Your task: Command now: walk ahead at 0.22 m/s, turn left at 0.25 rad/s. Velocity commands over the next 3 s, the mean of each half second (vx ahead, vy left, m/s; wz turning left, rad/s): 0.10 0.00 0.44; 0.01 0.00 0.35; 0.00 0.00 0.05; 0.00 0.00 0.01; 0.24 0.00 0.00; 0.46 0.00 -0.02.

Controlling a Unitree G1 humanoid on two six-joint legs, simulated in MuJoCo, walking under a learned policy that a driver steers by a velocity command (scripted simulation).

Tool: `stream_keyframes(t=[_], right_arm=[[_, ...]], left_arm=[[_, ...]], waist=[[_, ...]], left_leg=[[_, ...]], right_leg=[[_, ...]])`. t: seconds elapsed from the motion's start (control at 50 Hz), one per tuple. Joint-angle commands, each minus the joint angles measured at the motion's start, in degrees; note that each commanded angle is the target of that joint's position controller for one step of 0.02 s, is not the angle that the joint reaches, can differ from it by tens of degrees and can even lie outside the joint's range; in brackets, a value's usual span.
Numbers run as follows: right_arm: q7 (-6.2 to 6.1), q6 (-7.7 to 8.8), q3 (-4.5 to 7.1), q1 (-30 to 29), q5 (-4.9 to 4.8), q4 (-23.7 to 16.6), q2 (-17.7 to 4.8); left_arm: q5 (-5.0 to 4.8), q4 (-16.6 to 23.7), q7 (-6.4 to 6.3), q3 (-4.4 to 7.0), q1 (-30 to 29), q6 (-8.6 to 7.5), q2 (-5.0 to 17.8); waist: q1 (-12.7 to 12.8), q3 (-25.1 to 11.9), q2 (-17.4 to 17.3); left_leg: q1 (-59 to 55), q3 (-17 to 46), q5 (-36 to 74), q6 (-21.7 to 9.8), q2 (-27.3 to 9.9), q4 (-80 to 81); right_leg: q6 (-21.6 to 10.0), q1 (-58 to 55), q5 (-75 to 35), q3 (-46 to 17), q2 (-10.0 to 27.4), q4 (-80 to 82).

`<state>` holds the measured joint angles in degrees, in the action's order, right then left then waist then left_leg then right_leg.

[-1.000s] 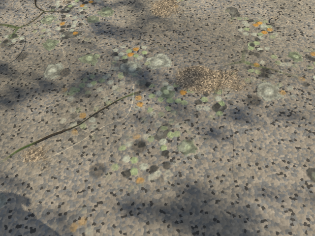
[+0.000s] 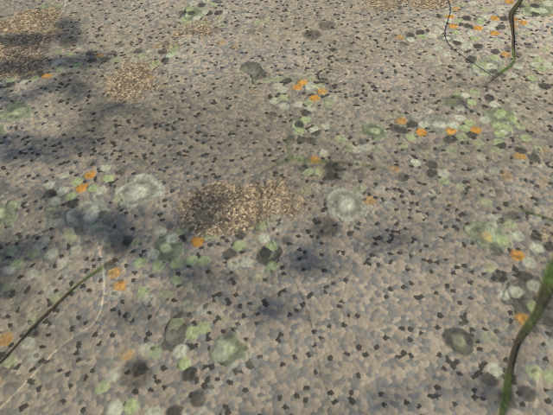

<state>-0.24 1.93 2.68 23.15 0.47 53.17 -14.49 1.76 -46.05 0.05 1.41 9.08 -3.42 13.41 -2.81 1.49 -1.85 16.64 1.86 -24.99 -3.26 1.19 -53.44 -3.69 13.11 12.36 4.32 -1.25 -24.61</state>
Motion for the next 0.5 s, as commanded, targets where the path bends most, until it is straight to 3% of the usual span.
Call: stream_keyframes(t=[0.02,0.08,0.16,0.22,0.32,0.34,0.36,0.38,0.4,0.42,0.44,0.46,0.48,0.5], right_arm=[[0.20,-0.69,1.51,0.96,0.74,-2.17,-4.96],[1.15,-1.88,1.75,-0.38,0.71,-2.96,-3.65],[2.18,-2.74,1.14,-7.15,1.23,-6.05,-1.85],[2.81,-2.95,0.38,-11.36,1.35,-8.26,-0.76],[2.81,-2.96,0.86,-12.00,1.62,-10.41,-2.80],[2.58,-2.60,1.17,-10.13,1.71,-10.26,-3.36],[2.10,-1.87,1.56,-5.91,2.05,-9.45,-4.06],[1.20,-1.16,3.24,-1.68,2.39,-9.65,-10.47],[0.72,-1.89,4.89,-2.44,0.74,-10.67,-17.02],[0.56,-2.64,4.85,-0.61,-1.71,-10.18,-14.59],[0.13,-3.28,4.07,-4.99,-1.04,-10.67,-12.04],[-0.18,-3.93,3.09,-9.24,-0.59,-11.19,-8.86],[-0.45,-4.15,2.65,-12.01,-0.68,-11.86,-7.53],[-0.48,-4.14,2.42,-13.39,-0.33,-12.28,-6.83]], left_arm=[[-0.50,0.86,-0.80,1.08,4.80,-0.63,5.34],[-0.96,0.42,-1.46,1.33,5.95,-0.73,6.56],[-1.10,-0.50,-2.41,1.18,6.40,0.22,5.88],[-1.08,-1.39,-2.55,1.48,7.32,0.69,6.69],[-1.17,-1.80,-2.49,2.63,7.33,1.87,8.97],[-1.22,-1.73,-2.51,2.82,7.08,2.17,9.27],[-1.23,-1.67,-2.41,3.04,6.96,2.52,9.74],[-1.10,-0.16,-2.13,2.83,9.13,2.62,9.06],[-1.27,3.08,-1.55,1.76,10.37,3.43,4.46],[0.27,2.34,-1.65,1.98,7.17,4.42,6.34],[-0.55,3.11,-1.62,2.04,4.80,4.62,6.35],[-0.69,3.00,-1.81,2.19,3.40,4.43,6.76],[-0.04,3.08,-1.93,2.45,3.36,4.55,7.47],[0.60,2.37,-1.82,2.41,5.40,5.08,7.22]], waist=[[1.99,-0.15,8.02],[1.02,-2.20,7.98],[1.82,0.05,8.73],[2.99,-0.28,8.69],[2.80,-1.65,7.95],[1.90,-3.01,6.90],[-0.81,-5.61,3.58],[-2.35,-10.88,-5.74],[0.50,-15.35,-13.73],[-2.16,-16.17,-3.26],[-0.54,-8.36,-2.52],[1.22,-2.50,-0.24],[2.62,-0.72,-1.28],[3.57,-1.55,-2.50]], left_leg=[[12.85,0.77,3.81,0.51,-3.08,-7.09],[13.36,-0.88,8.20,1.97,-1.54,-9.08],[15.92,-3.29,13.14,3.13,-2.40,-0.76],[12.19,-5.52,15.66,2.14,-2.15,7.99],[6.03,-7.75,9.83,-1.77,-0.07,15.91],[2.92,-7.84,9.85,-2.89,0.88,18.83],[-3.84,-6.47,17.02,-4.42,1.30,25.14],[-14.82,8.02,37.29,-8.32,-9.39,28.76],[-22.94,30.50,59.59,-20.87,-24.84,29.53],[-19.89,27.62,48.33,-21.33,-23.33,31.54],[-13.32,23.26,37.93,-19.59,-20.58,33.77],[-7.61,19.27,30.87,-15.96,-16.54,36.34],[-4.62,16.71,28.13,-13.31,-13.30,37.16],[-2.86,14.33,29.36,-12.24,-10.96,37.03]], right_leg=[[-4.22,-11.19,-36.44,-9.40,15.95,9.26],[-4.40,-10.85,-48.29,-3.44,15.49,7.93],[-5.11,-9.75,-44.63,1.56,14.57,8.07],[-5.66,-9.51,-43.59,3.92,14.79,6.14],[-5.12,-10.93,-45.36,4.24,16.88,-3.38],[-4.40,-10.47,-45.01,4.81,16.50,-8.86],[-2.25,-7.74,-41.14,6.43,14.78,-18.03],[1.38,1.80,-19.20,7.93,10.60,-33.86],[4.08,17.71,28.24,4.43,-2.53,-49.50],[4.44,18.11,26.14,-5.64,1.02,-51.49],[4.51,20.28,21.26,-5.96,2.18,-50.67],[4.63,20.35,16.60,-6.11,3.57,-45.76],[4.88,18.86,13.49,-6.10,4.10,-41.89],[5.21,16.18,11.56,-5.42,3.49,-40.72]])
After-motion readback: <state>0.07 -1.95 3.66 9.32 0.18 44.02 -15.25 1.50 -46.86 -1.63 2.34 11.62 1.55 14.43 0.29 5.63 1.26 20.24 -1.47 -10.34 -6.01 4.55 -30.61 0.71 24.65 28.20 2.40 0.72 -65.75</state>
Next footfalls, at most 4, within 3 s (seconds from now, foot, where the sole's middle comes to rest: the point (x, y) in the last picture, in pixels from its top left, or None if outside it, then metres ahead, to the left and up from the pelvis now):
0.38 left None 0.18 0.10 -0.78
0.86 right None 0.21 -0.09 -0.78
1.14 left None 0.09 0.09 -0.78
2.78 left None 0.49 0.20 -0.78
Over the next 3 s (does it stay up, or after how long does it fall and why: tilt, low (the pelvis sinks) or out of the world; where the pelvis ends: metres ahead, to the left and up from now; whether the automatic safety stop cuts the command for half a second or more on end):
stays up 0.47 0.15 0.00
